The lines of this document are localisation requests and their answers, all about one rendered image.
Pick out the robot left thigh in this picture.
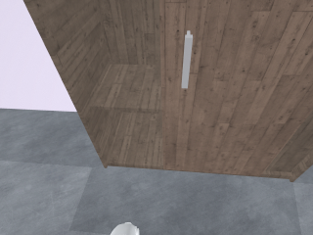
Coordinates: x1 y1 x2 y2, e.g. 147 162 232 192
111 223 140 235

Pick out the handle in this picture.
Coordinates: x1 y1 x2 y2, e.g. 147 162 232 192
181 30 193 89

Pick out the wardrobe door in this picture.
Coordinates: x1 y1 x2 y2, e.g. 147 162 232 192
159 0 313 176
265 111 313 172

